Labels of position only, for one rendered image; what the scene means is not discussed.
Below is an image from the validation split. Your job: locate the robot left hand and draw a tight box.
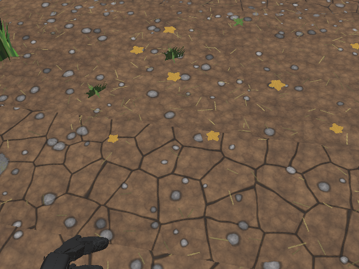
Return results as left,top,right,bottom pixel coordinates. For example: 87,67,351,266
40,235,109,269

